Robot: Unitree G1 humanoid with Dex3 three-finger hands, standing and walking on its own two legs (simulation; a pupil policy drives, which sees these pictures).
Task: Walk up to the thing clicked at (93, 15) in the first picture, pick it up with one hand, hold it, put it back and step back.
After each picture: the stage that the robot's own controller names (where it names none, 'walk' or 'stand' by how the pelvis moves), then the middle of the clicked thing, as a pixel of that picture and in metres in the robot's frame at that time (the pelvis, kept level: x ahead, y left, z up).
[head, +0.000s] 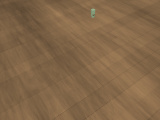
stand; (93, 13) +2.24 -0.16 -0.72
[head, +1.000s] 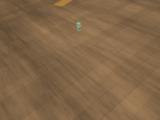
walk; (78, 26) +2.11 +0.21 -0.71
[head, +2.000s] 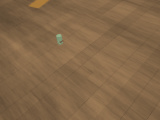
walk; (59, 39) +1.52 +0.37 -0.71
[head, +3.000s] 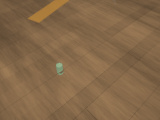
walk; (59, 68) +1.04 +0.30 -0.71
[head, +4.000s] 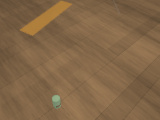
walk; (56, 101) +0.65 +0.23 -0.70
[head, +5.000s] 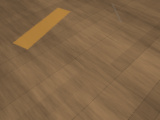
stand; out of the picture +0.41 +0.18 -0.70
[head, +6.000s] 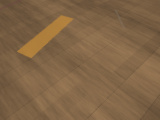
stand; out of the picture +0.36 +0.19 -0.72
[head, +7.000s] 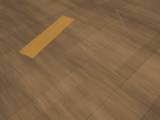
stand; out of the picture +0.37 +0.19 -0.73
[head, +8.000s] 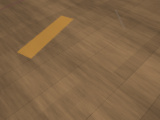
stand; out of the picture +0.36 +0.20 -0.73
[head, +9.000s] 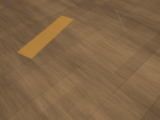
stand; out of the picture +0.36 +0.20 -0.73
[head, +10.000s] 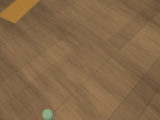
go down; (48, 115) +0.39 +0.20 -0.64
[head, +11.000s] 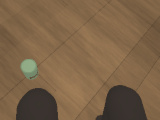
go down; (30, 69) +0.45 +0.22 -0.31
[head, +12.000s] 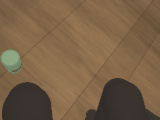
close in; (12, 62) +0.44 +0.24 -0.26
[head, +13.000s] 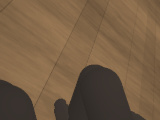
close; out of the picture +0.43 +0.27 -0.22
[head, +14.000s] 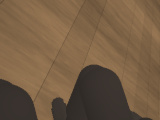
close; out of the picture +0.42 +0.27 -0.23
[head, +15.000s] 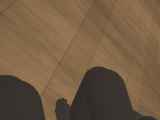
lift; out of the picture +0.38 +0.24 -0.23
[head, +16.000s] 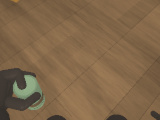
lift; (30, 93) +0.32 +0.18 -0.02
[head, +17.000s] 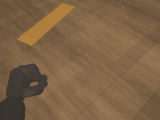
hold; out of the picture +0.29 +0.16 -0.26
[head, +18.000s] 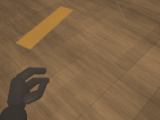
stand; out of the picture -0.02 +0.04 -0.70
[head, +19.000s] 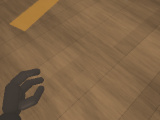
stand; out of the picture -0.01 +0.04 -0.66
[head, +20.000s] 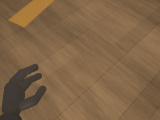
stand; out of the picture -0.01 +0.03 -0.64
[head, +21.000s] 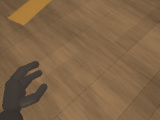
stand; out of the picture +0.01 +0.02 -0.63
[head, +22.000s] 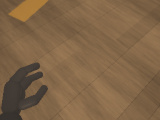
stand; out of the picture +0.02 +0.00 -0.62
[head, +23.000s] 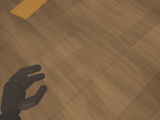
stand; out of the picture +0.04 -0.01 -0.61
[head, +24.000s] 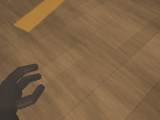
stand; out of the picture +0.03 -0.02 -0.64
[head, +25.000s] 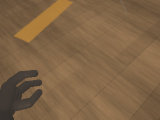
stand; out of the picture +0.03 -0.02 -0.69
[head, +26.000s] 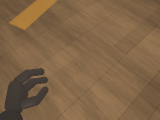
stand; out of the picture +0.06 -0.03 -0.65
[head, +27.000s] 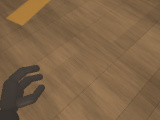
stand; out of the picture +0.05 -0.03 -0.63
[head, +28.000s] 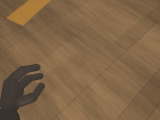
close; out of the picture +0.06 -0.03 -0.63
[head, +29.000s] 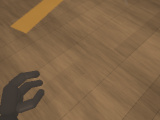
stand; out of the picture +0.05 -0.03 -0.66
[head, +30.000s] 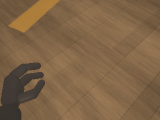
stand; out of the picture +0.05 -0.03 -0.66
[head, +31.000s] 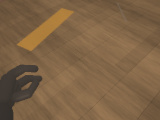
hold; out of the picture +0.03 -0.03 -0.70
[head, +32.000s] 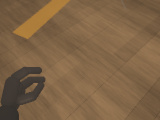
stand; out of the picture +0.05 -0.03 -0.69
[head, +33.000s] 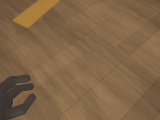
hold; out of the picture +0.05 -0.02 -0.63
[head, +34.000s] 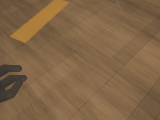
stand; out of the picture +0.03 -0.03 -0.68
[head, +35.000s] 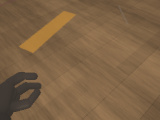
close; out of the picture +0.02 -0.02 -0.71
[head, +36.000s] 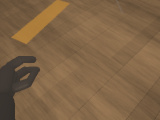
stand; out of the picture +0.03 -0.02 -0.70
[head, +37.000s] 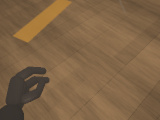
stand; out of the picture +0.03 -0.02 -0.69
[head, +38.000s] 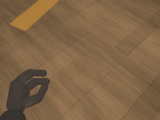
close; out of the picture +0.03 -0.02 -0.65
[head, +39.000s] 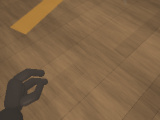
close; out of the picture +0.03 -0.01 -0.66
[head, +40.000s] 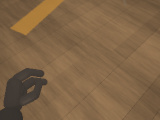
close; out of the picture +0.03 -0.01 -0.67
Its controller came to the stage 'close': yes
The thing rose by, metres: 0.70
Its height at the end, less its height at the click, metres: -0.02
